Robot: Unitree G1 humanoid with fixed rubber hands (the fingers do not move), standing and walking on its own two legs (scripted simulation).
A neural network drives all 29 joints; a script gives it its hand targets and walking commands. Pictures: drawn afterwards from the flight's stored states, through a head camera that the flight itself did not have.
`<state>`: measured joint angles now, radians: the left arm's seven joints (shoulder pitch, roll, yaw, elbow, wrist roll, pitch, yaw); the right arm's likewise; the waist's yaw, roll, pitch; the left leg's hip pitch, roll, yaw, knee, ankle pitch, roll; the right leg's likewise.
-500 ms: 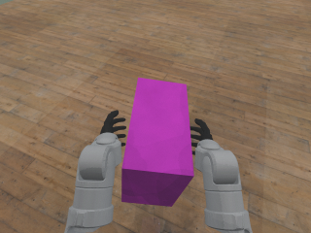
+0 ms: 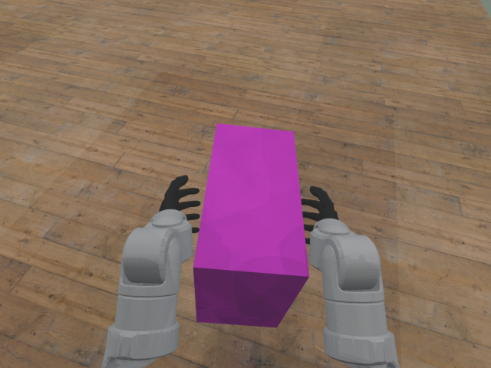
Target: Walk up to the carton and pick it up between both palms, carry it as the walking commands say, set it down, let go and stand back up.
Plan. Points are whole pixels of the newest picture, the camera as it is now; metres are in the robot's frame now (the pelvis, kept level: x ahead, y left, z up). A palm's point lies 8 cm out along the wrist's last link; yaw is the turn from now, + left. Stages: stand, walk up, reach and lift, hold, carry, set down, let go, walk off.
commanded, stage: carry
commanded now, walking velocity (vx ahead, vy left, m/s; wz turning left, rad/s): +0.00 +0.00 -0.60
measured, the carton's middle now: (246, 224) +0.37 +0.00 +0.00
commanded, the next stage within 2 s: none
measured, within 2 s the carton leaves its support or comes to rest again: neither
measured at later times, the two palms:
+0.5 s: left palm (199, 220) +0.31 +0.07 +0.10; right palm (353, 243) +0.28 -0.15 +0.08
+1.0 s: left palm (221, 211) +0.33 +0.04 +0.09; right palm (372, 239) +0.29 -0.18 +0.09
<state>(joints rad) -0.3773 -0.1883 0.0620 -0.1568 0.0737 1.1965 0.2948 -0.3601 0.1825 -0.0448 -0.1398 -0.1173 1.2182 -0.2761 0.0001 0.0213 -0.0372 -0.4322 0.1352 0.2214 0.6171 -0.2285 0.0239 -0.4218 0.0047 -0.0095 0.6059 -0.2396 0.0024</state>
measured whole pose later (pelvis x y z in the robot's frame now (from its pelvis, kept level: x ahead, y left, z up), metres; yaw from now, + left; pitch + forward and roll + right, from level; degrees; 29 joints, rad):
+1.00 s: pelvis +0.01 -0.01 -0.01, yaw -11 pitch +4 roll +1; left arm -0.38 -0.19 0.06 -0.17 0.08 1.21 0.32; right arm -0.39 0.19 -0.04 -0.15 -0.12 1.22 -0.29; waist 0.00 -0.01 -0.04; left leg -0.39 0.23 0.37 0.68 -0.30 -0.01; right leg -0.48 0.10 0.13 0.68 -0.26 -0.02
